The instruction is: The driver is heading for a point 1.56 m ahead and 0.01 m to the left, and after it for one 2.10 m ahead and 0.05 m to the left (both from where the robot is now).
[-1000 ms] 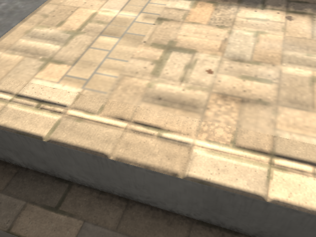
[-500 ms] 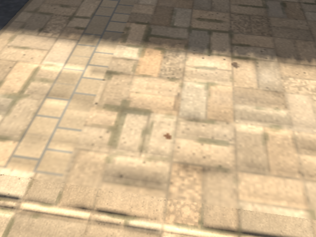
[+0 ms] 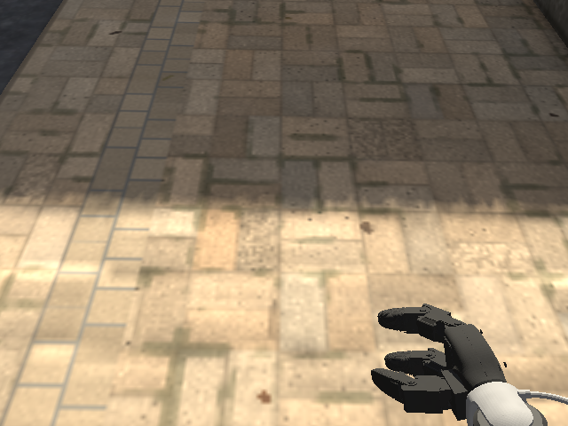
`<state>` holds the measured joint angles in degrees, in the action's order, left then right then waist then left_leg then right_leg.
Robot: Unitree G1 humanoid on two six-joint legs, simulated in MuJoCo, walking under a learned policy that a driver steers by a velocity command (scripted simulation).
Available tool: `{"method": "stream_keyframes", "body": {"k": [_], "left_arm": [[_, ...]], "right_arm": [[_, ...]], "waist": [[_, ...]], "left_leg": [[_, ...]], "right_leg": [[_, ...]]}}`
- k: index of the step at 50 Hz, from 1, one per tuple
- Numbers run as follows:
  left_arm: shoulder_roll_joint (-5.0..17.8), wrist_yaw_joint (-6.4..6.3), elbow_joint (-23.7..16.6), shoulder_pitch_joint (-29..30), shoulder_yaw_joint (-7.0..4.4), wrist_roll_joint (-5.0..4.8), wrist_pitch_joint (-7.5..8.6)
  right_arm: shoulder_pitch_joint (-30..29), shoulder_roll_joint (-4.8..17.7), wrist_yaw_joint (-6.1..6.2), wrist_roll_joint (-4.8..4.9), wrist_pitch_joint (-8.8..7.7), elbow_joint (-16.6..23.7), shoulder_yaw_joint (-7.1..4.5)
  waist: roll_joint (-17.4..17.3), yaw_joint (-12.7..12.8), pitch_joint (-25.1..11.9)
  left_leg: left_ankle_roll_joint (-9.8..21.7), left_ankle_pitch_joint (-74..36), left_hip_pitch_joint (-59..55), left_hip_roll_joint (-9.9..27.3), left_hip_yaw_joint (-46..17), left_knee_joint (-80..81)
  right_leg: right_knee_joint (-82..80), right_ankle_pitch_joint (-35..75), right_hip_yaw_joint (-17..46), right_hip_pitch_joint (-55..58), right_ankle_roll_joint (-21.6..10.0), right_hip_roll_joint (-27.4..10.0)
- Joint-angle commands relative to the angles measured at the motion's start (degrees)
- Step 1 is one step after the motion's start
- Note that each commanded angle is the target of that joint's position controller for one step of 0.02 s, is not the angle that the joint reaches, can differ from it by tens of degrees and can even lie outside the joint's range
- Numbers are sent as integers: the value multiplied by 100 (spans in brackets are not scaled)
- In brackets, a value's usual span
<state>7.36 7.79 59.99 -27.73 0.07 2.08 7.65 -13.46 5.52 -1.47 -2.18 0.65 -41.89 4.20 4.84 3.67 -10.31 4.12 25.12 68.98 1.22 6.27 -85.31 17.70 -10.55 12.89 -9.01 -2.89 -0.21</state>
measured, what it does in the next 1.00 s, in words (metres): climbs: right foot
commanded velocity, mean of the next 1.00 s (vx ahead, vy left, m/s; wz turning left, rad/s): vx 0.02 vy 0.00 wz -0.12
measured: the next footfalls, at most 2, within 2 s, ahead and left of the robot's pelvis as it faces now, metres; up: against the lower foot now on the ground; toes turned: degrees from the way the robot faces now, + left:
right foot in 0.40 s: +0.20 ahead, -0.12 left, +0.21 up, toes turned -7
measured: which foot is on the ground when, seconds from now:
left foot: down 0.00-1.00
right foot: down 0.00-0.02, up 0.04-0.38, down 0.40-1.00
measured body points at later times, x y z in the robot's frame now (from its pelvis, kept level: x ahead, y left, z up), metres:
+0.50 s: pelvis +0.10 +0.02 +0.16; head +0.09 +0.01 +0.61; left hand +0.24 +0.23 +0.03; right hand +0.19 -0.22 +0.03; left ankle +0.15 +0.11 -0.55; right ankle +0.16 -0.11 -0.55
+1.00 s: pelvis +0.17 +0.02 +0.19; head +0.18 +0.02 +0.64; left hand +0.25 +0.26 +0.04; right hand +0.17 -0.20 +0.04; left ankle +0.15 +0.11 -0.55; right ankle +0.16 -0.11 -0.55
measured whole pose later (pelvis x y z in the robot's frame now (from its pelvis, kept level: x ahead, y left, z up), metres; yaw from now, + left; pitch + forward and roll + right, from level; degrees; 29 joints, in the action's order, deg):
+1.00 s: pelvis +0.17 +0.02 +0.19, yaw -7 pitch +0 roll +0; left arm 11.1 -1.2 59.0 -13.8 -1.2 -0.1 0.1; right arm 14.5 9.7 -0.1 -1.1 -0.2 -59.9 0.6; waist 0.4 -1.7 0.0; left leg 2.5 15.3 7.8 -0.5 7.3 -23.0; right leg 25.5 -12.8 0.8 -12.6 1.4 -2.1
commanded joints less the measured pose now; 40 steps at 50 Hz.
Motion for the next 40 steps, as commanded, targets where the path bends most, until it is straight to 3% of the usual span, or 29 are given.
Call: {"method": "stream_keyframes", "body": {"k": [1, 2, 3, 4, 5, 6, 7, 8, 9, 10, 11, 12, 14, 15, 16, 17, 18, 19, 20, 21, 22, 23, 24, 26, 27, 30, 33, 37, 40], "left_arm": [[963, 76, -626, -76, -326, 94, 172], [546, 56, -666, 268, -293, 221, 24], [895, 2, -444, 470, -470, -7, -156], [836, -50, -525, 636, -493, -242, -205], [621, -139, -458, 562, -397, -281, -207], [564, -239, -392, 601, -331, -157, -248], [441, -338, -482, 773, -258, -28, -300], [405, -399, -427, 852, -179, 3, -364], [444, -394, -398, 874, -140, 9, -404], [558, -335, -342, 905, -149, 9, -381], [842, -305, -523, 1220, -189, 51, -340], [1040, -404, -738, 1630, -185, 60, -284], [1367, -452, -738, 1810, -266, 29, -224], [1188, -354, -933, 2024, -227, -95, -220], [1113, -259, -943, 1919, -200, -91, -169], [1141, -150, -845, 1819, -256, -125, -84], [1179, -13, -622, 1538, -360, -173, 55], [285, -392, -363, 509, 37, -327, -508], [650, -534, -497, 855, -25, -184, -669], [1173, -653, -867, 1532, -72, -63, -707], [1162, -715, -880, 1627, -60, 135, -723], [1310, -805, -981, 2059, -149, 135, -712], [1119, -831, -982, 2226, -108, 68, -693], [1054, -794, -860, 2177, -135, -163, -622], [1066, -786, -785, 2058, -151, -223, -580], [850, -813, -614, 1665, -161, -188, -541], [759, -817, -513, 1548, -178, -167, -606], [750, -823, -468, 1470, -198, -182, -665], [799, -859, -366, 1332, -215, -216, -673]], "right_arm": [[1274, 1315, 103, -56, 120, 53, -498], [1726, 1484, 197, -306, 154, -66, -582], [2022, 1665, 173, -426, 63, 49, -653], [1770, 1855, 186, -222, -215, -282, -684], [1505, 1417, 95, -76, -447, -633, -607], [1427, 807, 3, 43, -575, -898, -447], [1202, 349, 17, 146, -719, -974, -331], [611, 125, 93, 205, -784, -874, -301], [330, 102, 159, 204, -847, -790, -315], [288, 273, 188, 136, -901, -776, -351], [443, 481, 175, 101, -944, -775, -370], [636, 633, 170, 21, -945, -723, -404], [1101, 924, 139, 2, -899, -831, -465], [874, 746, -54, 79, -870, -785, -344], [730, 957, -134, 225, -864, -712, -385], [755, 1233, -220, 345, -815, -719, -451], [971, 1162, -332, 238, -892, -815, -448], [1695, 1074, 60, 26, -611, -1082, -517], [1838, 703, 124, 140, -504, -1097, -427], [2142, 452, 147, 210, -442, -1142, -349], [2054, 590, 220, 220, -327, -1074, -365], [2018, 818, 206, 169, -300, -995, -416], [2107, 826, 195, 133, -258, -1077, -421], [2209, 1076, 186, 76, -213, -1284, -519], [2219, 1120, 183, 83, -242, -1361, -541], [2348, 1044, 161, 137, -275, -1509, -539], [2469, 906, 159, 124, -252, -1596, -510], [2575, 925, 156, 155, -230, -1631, -499], [2709, 938, 143, 109, -196, -1660, -474]], "waist": [[-801, -936, -1553], [-1769, -1194, -1362], [-2415, -1637, -1149], [-1846, -1239, -469], [-865, -652, 328], [-23, -401, 357], [133, -142, 258], [-195, 5, 92], [-326, 57, -52], [-341, 69, -99], [-93, 63, -134], [-168, -133, -193], [-654, -335, -75], [-438, -98, 218], [-481, 4, 220], [-435, 38, 377], [-659, 47, 754], [-1587, 100, 154], [-707, -158, 851], [395, -636, 1076], [765, -581, 864], [915, -711, 955], [746, -797, 846], [108, -701, 807], [-170, -615, 833], [-779, -430, 711], [-682, -427, 763], [-579, -461, 820], [-519, -488, 858]], "left_leg": [[1094, 94, -5125, 125, -2433, 2724], [1236, 1023, -5490, 796, -3837, 4145], [1662, 3330, -4413, 1588, -5775, 5729], [1348, 4061, -3790, 1485, -5471, 5950], [1079, 3491, -3269, 1450, -4387, 5695], [957, 2712, -3137, 1391, -3564, 5409], [780, 1748, -3172, 1201, -2820, 5401], [718, 1108, -2995, 1001, -2433, 5615], [597, 382, -3028, 796, -1914, 5540], [505, -180, -2992, 619, -1392, 5497], [478, -434, -3175, 621, -950, 5542], [534, -391, -3516, 798, -1079, 5809], [570, 49, -3881, 926, -1243, 6018], [314, 138, -3944, 995, -865, 6342], [35, 199, -3748, 636, -484, 6157], [-92, 543, -3479, 246, -178, 5846], [-142, 1037, -2621, 356, -136, 5812], [432, 1015, -3059, 877, -381, 5718], [265, 744, -2916, 634, -289, 4871], [-49, -46, -2806, 127, -19, 3960], [-56, -467, -3598, 119, -352, 3959], [-66, -728, -4194, 87, -337, 4264], [-88, -805, -4759, 135, -407, 4806], [-55, -726, -5412, 157, -400, 5616], [-5, -768, -5438, 193, -446, 5873], [174, -1147, -5697, 370, -626, 6511], [229, -1419, -5973, 401, -600, 6617], [188, -1852, -6199, 361, -541, 6636], [182, -2461, -6322, 366, -494, 6555]], "right_leg": [[1899, 7166, 324, -2230, -648, -325], [3443, 2777, 253, -3297, -520, 206], [7708, 364, 579, -3771, -225, 651], [8984, 578, 615, -4338, -293, 559], [8882, 561, 327, -4602, -285, 319], [8534, 522, 127, -4591, -207, 148], [7977, 265, 26, -4411, -160, -28], [8098, -166, -35, -4190, -52, -133], [8031, -71, -75, -4010, 45, -115], [8024, 114, -137, -3828, 83, -19], [7367, 130, -374, -3799, 230, -93], [6992, -170, -376, -3946, 459, -133], [6862, -196, -344, -3999, 594, -154], [5326, -1490, -736, -3496, 752, -408], [3787, -1850, -1013, -2615, 834, -424], [2289, -1223, -1347, -1709, 927, -223], [2898, -236, -1683, -407, 853, -24], [2150, -181, -1749, -416, 136, -148], [1232, -934, -565, -666, -272, -652], [369, -1924, 871, -947, -732, -1279], [-270, -3270, 1657, -1644, -1115, -1483], [-375, -3377, 1266, -2130, -1084, -1272], [-297, -3073, 755, -2190, -814, -1064], [116, -2016, -244, -2102, -307, -590], [295, -1466, -504, -1848, -210, -463], [701, -45, -977, -1157, -164, -260], [651, 239, -1045, -1004, -177, -274], [558, 427, -1065, -868, -141, -293], [555, 749, -1098, -746, -82, -307]]}}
